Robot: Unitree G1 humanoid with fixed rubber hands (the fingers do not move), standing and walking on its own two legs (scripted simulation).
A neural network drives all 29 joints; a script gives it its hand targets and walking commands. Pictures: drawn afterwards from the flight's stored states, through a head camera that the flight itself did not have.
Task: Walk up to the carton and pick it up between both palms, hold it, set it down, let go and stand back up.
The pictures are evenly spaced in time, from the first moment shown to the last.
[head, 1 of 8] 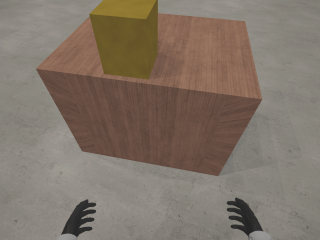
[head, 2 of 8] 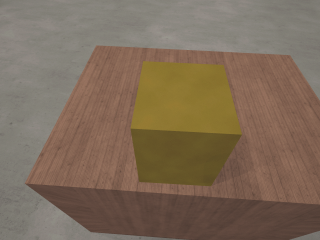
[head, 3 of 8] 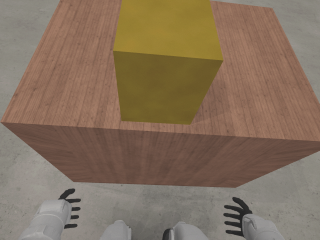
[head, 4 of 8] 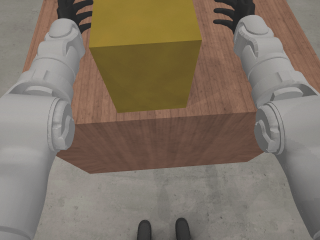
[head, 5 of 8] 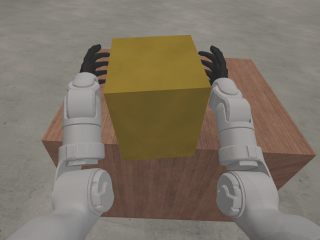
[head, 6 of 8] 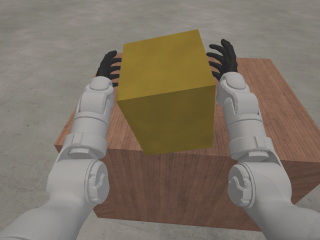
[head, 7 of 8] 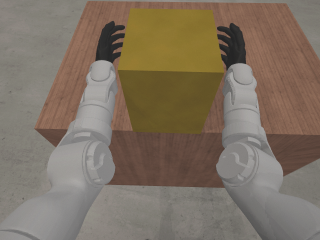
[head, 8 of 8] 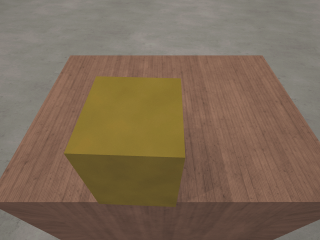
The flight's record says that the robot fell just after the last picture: no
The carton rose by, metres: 0.13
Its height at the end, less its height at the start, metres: +0.00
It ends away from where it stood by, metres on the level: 0.04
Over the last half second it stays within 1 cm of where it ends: yes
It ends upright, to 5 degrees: yes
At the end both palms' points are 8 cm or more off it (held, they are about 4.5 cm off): yes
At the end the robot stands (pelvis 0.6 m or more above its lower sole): yes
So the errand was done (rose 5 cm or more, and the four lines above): yes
